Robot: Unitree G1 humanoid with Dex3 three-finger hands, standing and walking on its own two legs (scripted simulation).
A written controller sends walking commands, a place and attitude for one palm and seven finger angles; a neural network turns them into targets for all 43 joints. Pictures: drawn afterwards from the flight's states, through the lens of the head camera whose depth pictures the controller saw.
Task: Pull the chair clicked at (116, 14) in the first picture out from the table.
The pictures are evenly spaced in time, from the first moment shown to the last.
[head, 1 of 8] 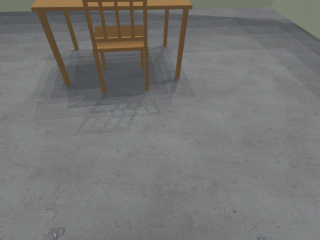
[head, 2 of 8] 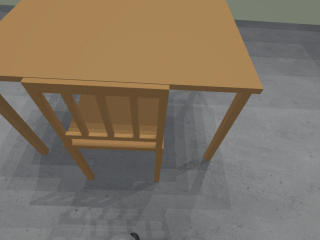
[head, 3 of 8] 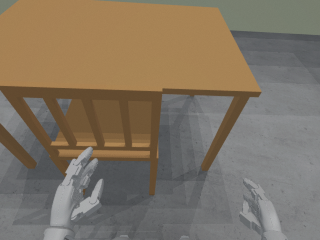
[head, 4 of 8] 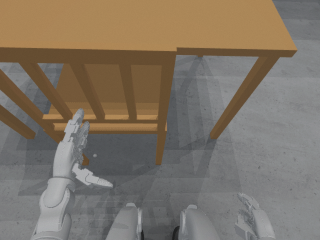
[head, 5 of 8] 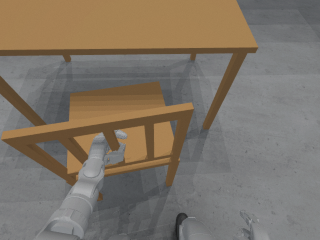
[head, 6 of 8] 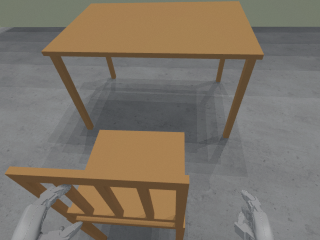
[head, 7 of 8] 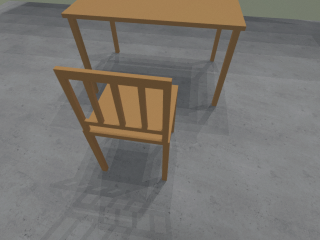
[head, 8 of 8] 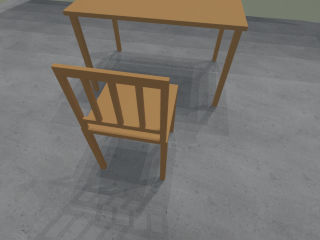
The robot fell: no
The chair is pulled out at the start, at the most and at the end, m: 0.00 0.62 0.59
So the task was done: yes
